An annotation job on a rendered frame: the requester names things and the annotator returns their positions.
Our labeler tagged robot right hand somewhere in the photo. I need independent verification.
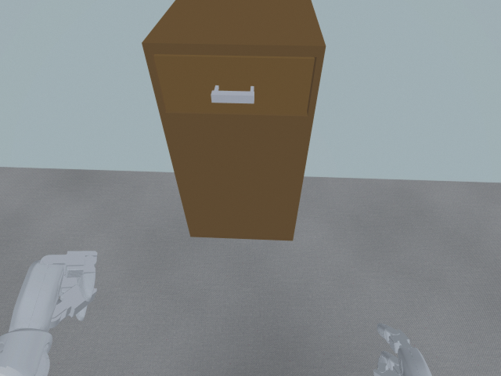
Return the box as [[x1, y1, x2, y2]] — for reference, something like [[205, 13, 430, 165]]
[[373, 324, 432, 376]]

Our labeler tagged cabinet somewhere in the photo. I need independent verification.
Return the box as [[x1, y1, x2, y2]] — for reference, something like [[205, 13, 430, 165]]
[[142, 0, 326, 240]]

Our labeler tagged left robot forearm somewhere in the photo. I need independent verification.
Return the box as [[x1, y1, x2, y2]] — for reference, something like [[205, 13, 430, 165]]
[[0, 328, 52, 376]]

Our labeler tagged robot left hand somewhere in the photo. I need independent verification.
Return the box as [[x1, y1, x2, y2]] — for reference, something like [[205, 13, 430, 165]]
[[9, 251, 97, 332]]

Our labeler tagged drawer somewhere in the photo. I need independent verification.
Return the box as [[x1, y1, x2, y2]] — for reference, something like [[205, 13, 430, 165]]
[[153, 54, 315, 115]]

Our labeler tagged handle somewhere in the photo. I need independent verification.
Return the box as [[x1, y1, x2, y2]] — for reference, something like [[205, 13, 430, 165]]
[[211, 85, 254, 103]]

